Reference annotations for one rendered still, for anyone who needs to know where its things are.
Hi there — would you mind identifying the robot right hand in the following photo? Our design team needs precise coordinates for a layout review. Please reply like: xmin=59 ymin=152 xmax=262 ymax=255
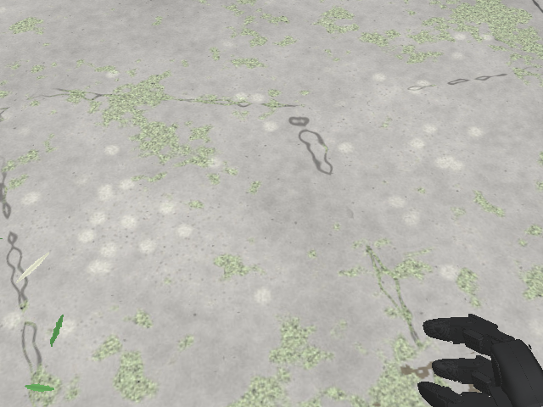
xmin=417 ymin=314 xmax=543 ymax=407

